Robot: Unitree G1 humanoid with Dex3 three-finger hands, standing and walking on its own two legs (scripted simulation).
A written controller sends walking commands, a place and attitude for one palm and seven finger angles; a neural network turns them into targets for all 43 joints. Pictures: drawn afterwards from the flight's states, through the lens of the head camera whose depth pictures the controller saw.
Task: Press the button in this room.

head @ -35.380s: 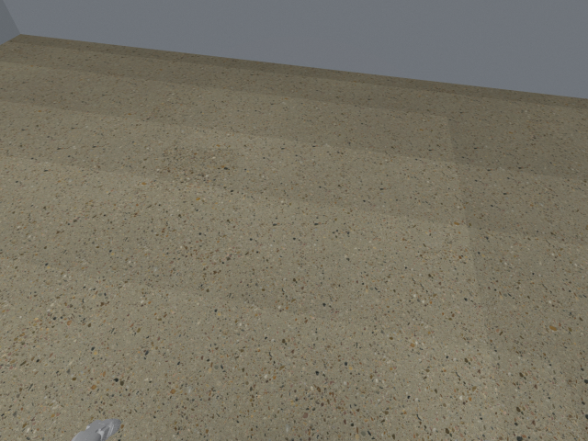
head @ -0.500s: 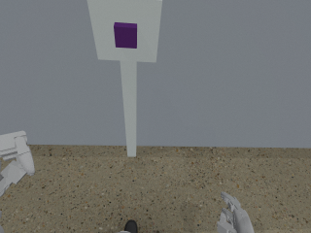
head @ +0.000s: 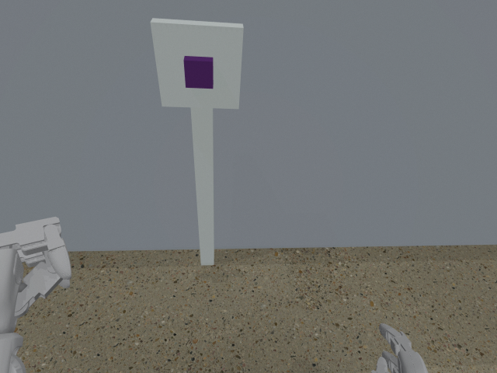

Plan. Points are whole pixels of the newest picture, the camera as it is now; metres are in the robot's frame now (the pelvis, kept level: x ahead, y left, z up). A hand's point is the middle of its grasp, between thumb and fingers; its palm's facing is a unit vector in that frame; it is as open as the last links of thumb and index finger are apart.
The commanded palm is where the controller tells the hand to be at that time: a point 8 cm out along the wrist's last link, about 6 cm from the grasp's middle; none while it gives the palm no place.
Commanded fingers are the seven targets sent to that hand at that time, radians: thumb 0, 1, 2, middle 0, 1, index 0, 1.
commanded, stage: stop stepping back and stand still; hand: left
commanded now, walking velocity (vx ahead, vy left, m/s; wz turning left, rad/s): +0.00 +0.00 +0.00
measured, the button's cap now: (199, 72) +0.73 +0.15 +0.17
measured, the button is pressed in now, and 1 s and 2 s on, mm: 0 0 0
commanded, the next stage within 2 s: let the arm hang, fingers relaxed in 1.20 s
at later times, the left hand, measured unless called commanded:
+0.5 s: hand out of the picture +0.14 +0.29 +0.19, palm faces +0.42 -0.84 -0.35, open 3.1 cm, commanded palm +0.05 +0.32 +0.19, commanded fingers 0.00 0.90 0.90 -1.30 -1.50 -1.30 -1.50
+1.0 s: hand out of the picture +0.08 +0.32 +0.19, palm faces +0.32 -0.81 -0.49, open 3.1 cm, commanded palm +0.01 +0.38 +0.19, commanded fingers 0.00 0.90 0.90 -1.30 -1.50 -1.30 -1.50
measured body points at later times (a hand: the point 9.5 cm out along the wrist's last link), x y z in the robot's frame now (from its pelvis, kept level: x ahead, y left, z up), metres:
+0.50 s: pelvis -0.07 +0.04 +0.01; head -0.07 +0.07 +0.45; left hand +0.11 +0.33 +0.21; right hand +0.11 -0.18 -0.06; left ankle +0.11 +0.09 -0.72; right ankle -0.12 -0.05 -0.70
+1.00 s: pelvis -0.12 +0.10 +0.01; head -0.10 +0.12 +0.46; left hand +0.05 +0.36 +0.22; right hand +0.05 -0.11 -0.06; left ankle -0.05 +0.18 -0.73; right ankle -0.16 -0.01 -0.72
